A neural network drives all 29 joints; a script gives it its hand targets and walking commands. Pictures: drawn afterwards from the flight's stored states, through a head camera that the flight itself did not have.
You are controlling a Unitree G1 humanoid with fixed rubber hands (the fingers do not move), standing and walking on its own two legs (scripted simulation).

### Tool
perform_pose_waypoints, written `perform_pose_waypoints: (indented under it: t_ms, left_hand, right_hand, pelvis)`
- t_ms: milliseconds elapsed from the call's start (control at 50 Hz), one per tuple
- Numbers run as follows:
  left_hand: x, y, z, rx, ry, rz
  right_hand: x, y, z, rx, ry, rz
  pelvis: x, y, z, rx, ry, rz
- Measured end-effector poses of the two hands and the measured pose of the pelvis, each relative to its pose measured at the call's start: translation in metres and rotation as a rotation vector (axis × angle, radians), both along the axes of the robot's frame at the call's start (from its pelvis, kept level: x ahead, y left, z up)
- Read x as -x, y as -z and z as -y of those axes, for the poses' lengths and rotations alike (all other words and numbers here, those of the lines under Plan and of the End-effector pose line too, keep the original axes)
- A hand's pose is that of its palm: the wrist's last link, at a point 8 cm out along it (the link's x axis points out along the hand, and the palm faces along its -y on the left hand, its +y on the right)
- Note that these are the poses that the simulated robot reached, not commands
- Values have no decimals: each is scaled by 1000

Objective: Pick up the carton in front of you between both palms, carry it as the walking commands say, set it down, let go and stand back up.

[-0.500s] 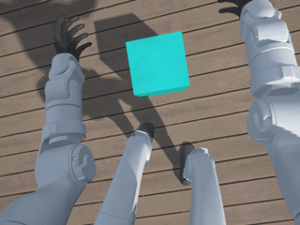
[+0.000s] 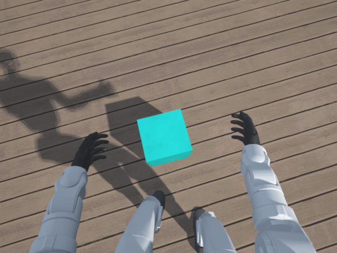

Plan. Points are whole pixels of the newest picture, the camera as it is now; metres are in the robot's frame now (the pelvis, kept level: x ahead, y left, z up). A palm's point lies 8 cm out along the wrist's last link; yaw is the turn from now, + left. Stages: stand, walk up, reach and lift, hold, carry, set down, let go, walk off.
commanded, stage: let go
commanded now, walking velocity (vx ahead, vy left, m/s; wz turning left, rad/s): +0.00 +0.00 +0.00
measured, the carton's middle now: (165, 140) +0.45 +0.10 -0.60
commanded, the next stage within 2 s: stand in 1.00 s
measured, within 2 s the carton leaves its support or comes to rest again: neither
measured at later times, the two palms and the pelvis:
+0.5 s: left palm (85, 192) +0.21 +0.21 -0.02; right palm (308, 196) +0.25 -0.24 -0.03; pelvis +0.06 -0.03 +0.05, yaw +2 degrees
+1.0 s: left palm (73, 198) +0.19 +0.23 -0.02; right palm (309, 218) +0.21 -0.24 -0.02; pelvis +0.04 -0.02 +0.04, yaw +3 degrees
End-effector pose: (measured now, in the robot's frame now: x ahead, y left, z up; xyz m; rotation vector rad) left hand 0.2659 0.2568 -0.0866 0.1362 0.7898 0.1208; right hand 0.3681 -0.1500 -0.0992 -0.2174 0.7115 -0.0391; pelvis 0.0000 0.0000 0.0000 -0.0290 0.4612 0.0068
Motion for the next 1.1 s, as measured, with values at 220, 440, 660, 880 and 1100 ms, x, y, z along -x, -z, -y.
perform_pose_waypoints:
  t_ms: [220,440,660,880,1100]
  left_hand:
    - [55,-45,13,1,-23,-10]
    - [63,-63,40,5,-19,-12]
    - [55,-65,63,-10,31,-6]
    - [65,-69,38,-58,-19,-32]
    - [89,-50,10,-111,-26,-14]
  right_hand:
    - [40,-35,25,-24,-28,-12]
    - [96,-60,75,-10,-16,-51]
    - [147,-80,121,-6,33,-73]
    - [148,-77,103,-17,29,-57]
    - [182,-62,98,92,15,-163]
  pelvis:
    - [-35,-26,-2,-23,-26,189]
    - [-55,-43,22,-52,-32,346]
    - [-59,-48,42,-59,-21,446]
    - [-50,-45,32,-58,-39,489]
    - [-49,-41,11,-53,-64,447]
